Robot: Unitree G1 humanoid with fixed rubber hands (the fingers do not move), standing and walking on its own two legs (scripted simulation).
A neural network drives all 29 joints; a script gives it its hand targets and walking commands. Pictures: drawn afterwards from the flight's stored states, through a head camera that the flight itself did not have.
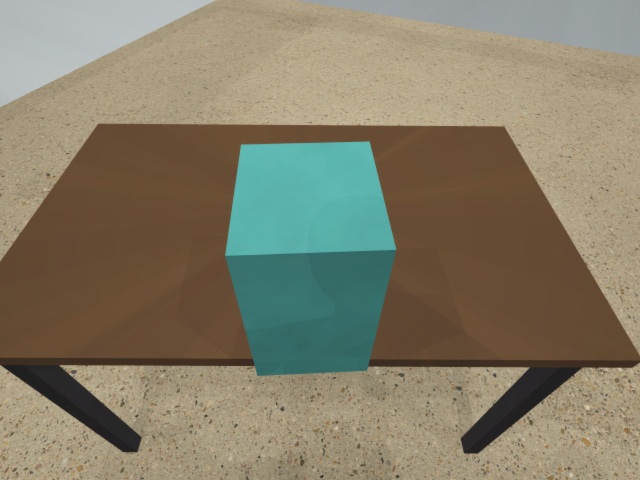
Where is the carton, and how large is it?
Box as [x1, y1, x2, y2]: [225, 142, 395, 375]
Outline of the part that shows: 369,142 241,145 225,256 257,375 366,370 395,252 395,246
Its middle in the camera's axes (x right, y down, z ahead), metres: -0.01 +0.04 +0.53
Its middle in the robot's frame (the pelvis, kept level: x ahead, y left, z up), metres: +0.38 +0.02 +0.05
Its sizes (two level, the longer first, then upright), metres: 0.182 0.163 0.278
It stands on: a table, 0.68 m high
